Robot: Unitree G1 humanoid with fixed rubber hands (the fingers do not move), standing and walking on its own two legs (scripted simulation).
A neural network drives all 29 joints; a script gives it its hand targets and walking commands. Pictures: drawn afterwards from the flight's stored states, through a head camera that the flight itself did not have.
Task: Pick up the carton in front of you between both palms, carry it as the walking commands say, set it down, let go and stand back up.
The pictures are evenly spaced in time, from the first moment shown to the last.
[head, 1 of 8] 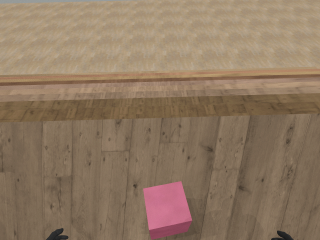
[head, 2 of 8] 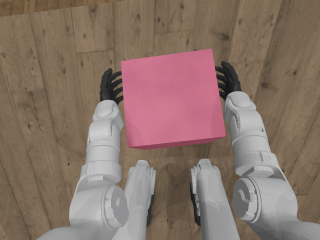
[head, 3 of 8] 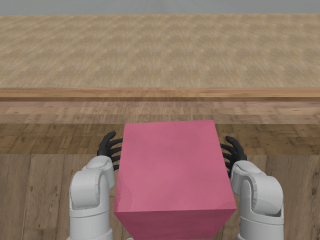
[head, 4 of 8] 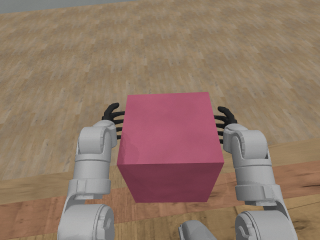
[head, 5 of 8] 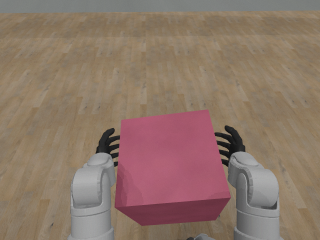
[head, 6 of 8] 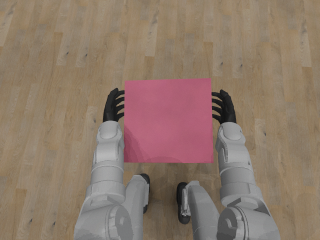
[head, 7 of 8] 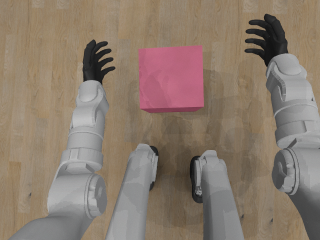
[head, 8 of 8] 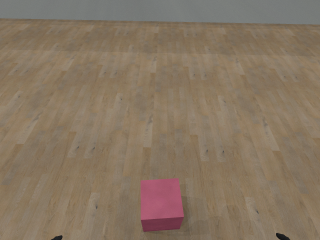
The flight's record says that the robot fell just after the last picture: no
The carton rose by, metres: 0.68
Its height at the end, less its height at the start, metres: -1.56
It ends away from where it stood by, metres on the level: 6.03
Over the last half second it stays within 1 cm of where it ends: yes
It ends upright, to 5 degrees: yes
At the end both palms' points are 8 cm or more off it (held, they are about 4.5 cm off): yes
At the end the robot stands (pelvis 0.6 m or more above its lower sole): yes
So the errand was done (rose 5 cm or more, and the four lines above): yes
